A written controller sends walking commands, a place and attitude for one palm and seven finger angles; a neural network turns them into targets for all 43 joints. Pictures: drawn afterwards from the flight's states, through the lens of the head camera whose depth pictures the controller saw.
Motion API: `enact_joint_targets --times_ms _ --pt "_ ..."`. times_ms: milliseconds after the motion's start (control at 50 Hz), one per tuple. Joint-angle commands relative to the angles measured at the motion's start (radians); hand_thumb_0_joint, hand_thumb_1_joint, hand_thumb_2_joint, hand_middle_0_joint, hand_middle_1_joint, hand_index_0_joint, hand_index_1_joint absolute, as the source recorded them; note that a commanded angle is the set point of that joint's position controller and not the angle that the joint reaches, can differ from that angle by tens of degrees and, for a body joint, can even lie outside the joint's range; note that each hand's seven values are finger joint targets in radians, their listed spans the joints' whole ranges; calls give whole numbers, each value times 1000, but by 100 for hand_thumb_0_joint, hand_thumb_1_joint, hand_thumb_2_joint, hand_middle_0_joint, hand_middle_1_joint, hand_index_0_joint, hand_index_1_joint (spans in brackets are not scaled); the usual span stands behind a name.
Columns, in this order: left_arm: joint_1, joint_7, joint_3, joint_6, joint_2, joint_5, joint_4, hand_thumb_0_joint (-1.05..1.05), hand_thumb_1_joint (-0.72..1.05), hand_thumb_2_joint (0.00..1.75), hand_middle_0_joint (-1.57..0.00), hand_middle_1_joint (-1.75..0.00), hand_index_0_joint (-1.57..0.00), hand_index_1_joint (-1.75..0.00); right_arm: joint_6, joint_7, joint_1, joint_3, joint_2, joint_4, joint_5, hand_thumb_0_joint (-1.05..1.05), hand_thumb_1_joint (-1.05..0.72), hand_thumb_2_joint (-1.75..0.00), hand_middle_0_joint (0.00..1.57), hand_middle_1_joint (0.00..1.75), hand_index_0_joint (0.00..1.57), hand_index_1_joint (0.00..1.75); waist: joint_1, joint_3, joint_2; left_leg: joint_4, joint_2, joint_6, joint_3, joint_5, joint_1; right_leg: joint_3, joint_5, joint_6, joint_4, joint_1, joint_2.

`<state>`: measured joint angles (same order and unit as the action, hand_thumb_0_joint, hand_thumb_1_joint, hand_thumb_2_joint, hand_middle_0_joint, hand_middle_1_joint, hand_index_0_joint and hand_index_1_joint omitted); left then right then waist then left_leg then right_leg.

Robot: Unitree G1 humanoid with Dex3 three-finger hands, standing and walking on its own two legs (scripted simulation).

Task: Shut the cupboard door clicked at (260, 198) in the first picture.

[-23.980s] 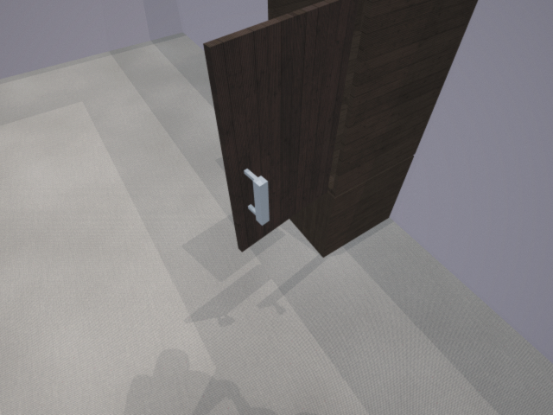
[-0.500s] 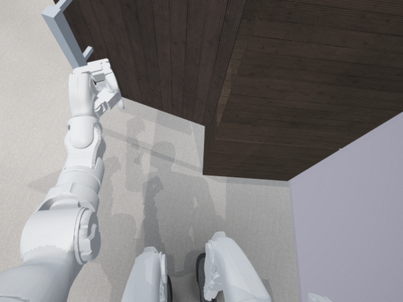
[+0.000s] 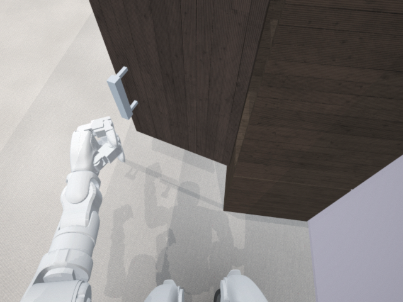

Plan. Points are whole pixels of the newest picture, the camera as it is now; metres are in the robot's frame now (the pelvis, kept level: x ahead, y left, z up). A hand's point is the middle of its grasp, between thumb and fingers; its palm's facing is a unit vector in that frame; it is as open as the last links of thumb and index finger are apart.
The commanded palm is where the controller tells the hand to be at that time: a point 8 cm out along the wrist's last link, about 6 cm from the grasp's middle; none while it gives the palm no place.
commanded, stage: draw the hand back to the body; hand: left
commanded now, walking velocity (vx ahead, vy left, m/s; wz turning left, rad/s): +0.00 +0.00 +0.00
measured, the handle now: (125, 93) +0.63 +0.20 -0.04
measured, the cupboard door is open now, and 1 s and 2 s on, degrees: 74 74 74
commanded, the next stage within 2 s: step back with the hand held close in 1.24 s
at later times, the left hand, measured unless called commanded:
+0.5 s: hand (23, 176) +0.29 +0.24 +0.15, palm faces +0.27 -0.93 -0.25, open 3.6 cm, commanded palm +0.25 +0.28 +0.17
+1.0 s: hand out of the picture +0.20 +0.30 +0.24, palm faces +0.53 -0.74 -0.41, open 7.0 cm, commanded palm +0.15 +0.32 +0.25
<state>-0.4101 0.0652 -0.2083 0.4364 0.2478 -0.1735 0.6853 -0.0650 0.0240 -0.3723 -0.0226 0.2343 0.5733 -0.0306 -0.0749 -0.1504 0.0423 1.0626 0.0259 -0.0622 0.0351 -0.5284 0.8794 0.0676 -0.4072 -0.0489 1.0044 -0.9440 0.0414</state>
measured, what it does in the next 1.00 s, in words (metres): rises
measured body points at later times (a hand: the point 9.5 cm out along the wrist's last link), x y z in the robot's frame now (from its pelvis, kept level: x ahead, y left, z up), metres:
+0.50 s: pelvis +0.03 +0.02 +0.06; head +0.03 +0.01 +0.51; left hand +0.27 +0.29 +0.17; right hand +0.24 -0.18 -0.01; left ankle -0.02 +0.08 -0.66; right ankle +0.04 -0.09 -0.66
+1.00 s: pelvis +0.03 +0.02 +0.08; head +0.01 -0.01 +0.52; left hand +0.16 +0.34 +0.26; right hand +0.22 -0.19 -0.01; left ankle -0.01 +0.08 -0.66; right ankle +0.04 -0.09 -0.66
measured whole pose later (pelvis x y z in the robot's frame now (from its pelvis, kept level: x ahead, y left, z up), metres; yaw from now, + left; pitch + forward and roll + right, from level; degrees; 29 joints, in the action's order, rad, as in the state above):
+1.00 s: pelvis +0.03 +0.02 +0.08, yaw +3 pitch -3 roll -1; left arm 0.47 -0.12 -0.37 0.08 0.35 -0.08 -0.39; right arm 0.07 -0.05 -0.21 -0.02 0.24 0.61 -0.02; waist 0.08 0.00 0.09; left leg 0.45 0.07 -0.08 0.00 -0.30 0.09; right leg 0.07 -0.23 -0.02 0.43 -0.15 0.01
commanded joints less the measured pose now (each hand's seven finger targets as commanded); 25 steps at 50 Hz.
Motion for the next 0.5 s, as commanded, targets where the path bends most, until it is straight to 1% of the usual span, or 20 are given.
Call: enact_joint_targets --times_ms 0,20,40,60,80,100,140,160,180,200,220,240,260,280,300,380,400,420,440,480 --pt "-285 31 56 65 100 -5 -251 0 90 90 -130 -150 -130 -150 69 -39 1 64 160 -107 -11 0 -90 -90 20 30 20 30 -37 -232 -33 -206 -13 24 -58 190 -130 -74 167 28 -197 377 -22" --pt "-243 41 56 59 104 -2 -243 0 90 90 -130 -150 -130 -150 73 -40 8 65 158 -106 -12 0 -90 -90 20 30 20 30 -28 -220 -25 -225 -16 28 -63 184 -158 -66 152 26 -205 373 -24" --pt "-192 50 46 48 116 -3 -241 0 90 90 -130 -150 -130 -150 74 -40 18 63 159 -114 -14 0 -90 -90 20 30 20 30 -7 -208 7 -245 -15 32 -65 188 -182 -60 148 20 -212 381 -23" --pt "-161 60 45 39 127 -5 -271 0 90 90 -127 -147 -127 -147 75 -40 31 61 160 -125 -17 0 -90 -90 20 30 20 30 5 -218 29 -263 -16 36 -71 211 -212 -55 162 15 -214 399 -23" --pt "-124 71 55 26 116 -13 -306 0 90 90 -124 -144 -124 -144 79 -41 45 60 156 -138 -20 0 -90 -90 20 30 20 30 15 -235 41 -277 -16 38 -73 236 -244 -51 182 13 -218 422 -24" --pt "-92 76 36 18 141 -21 -362 0 90 90 -122 -141 -122 -141 83 -43 56 62 157 -152 -25 0 -90 -90 20 30 20 30 30 -263 79 -287 -19 42 -78 281 -289 -47 212 9 -217 443 -23" --pt "-31 80 14 -3 162 -41 -456 0 90 90 -116 -135 -116 -135 90 -48 86 56 150 -174 -29 0 -90 -90 20 30 20 30 53 -272 66 -314 -27 51 -88 376 -339 -35 275 9 -221 492 -24" --pt "3 -5 56 -62 211 59 -542 0 90 90 -113 -132 -113 -132 63 -63 146 67 121 -199 -30 0 -90 -90 20 30 20 30 87 -351 66 -373 -27 61 -92 416 -428 -78 267 5 -257 589 -43" --pt "40 -50 73 -105 172 62 -619 0 90 90 -111 -129 -111 -129 57 -76 162 61 107 -225 -28 0 -90 -90 20 30 20 30 73 -298 62 -396 -32 60 -89 419 -440 -68 278 9 -283 600 -44" --pt "62 -73 80 -133 169 61 -688 0 90 90 -108 -126 -108 -126 63 -88 168 57 108 -234 -28 0 -90 -90 20 30 20 30 70 -284 29 -405 -36 60 -102 454 -444 -60 298 10 -290 615 -44" --pt "126 -97 62 -160 188 71 -711 0 90 90 -105 -123 -105 -123 63 -96 179 53 110 -230 -26 0 -90 -90 20 30 20 30 79 -251 47 -423 -45 58 -101 486 -459 -62 314 12 -304 633 -49" --pt "158 -116 68 -184 183 77 -739 0 90 90 -102 -120 -102 -120 62 -104 187 47 106 -230 -25 0 -90 -90 20 30 20 30 76 -218 30 -444 -51 60 -107 507 -472 -57 321 14 -322 647 -49" --pt "171 -133 50 -204 201 83 -761 0 90 90 -100 -117 -100 -117 62 -111 193 46 104 -224 -25 0 -90 -90 20 30 20 30 72 -191 14 -457 -55 59 -104 516 -495 -58 332 15 -345 656 -48" --pt "197 -143 60 -224 185 85 -783 0 90 90 -97 -114 -97 -114 66 -116 196 43 100 -224 -24 0 -90 -90 20 30 20 30 69 -158 -9 -475 -55 57 -100 514 -504 -57 337 17 -365 679 -50" --pt "215 -150 50 -238 203 86 -816 0 90 90 -94 -111 -94 -111 68 -123 203 42 102 -221 -26 0 -90 -90 20 30 20 30 72 -142 -17 -489 -57 55 -101 541 -522 -59 352 15 -386 707 -52" --pt "316 -161 70 -292 155 95 -872 0 90 90 -83 -99 -83 -99 87 -126 218 28 93 -207 -21 0 -90 -90 20 30 20 30 72 -59 21 -554 -66 75 -111 610 -630 -44 368 15 -456 732 -56" --pt "340 -159 73 -302 157 96 -897 0 90 90 -81 -96 -81 -96 92 -126 219 26 97 -203 -20 0 -90 -90 20 30 20 30 74 -43 16 -567 -68 77 -115 629 -647 -42 372 13 -475 747 -56" --pt "363 -162 59 -309 164 100 -915 0 90 90 -78 -93 -78 -93 98 -123 223 21 93 -199 -18 0 -90 -90 20 30 20 30 77 -39 41 -580 -69 83 -114 650 -673 -41 383 13 -488 757 -57" --pt "396 -162 59 -318 152 98 -928 0 90 90 -75 -90 -75 -90 104 -119 224 20 91 -195 -14 0 -90 -90 20 30 20 30 79 -17 26 -593 -72 87 -117 659 -685 -35 386 14 -501 767 -55" --pt "443 -165 38 -327 163 99 -977 0 90 90 -69 -84 -69 -84 115 -113 233 16 92 -190 -7 0 -90 -90 20 30 20 30 86 -14 29 -620 -77 95 -128 681 -715 -31 389 14 -522 795 -55"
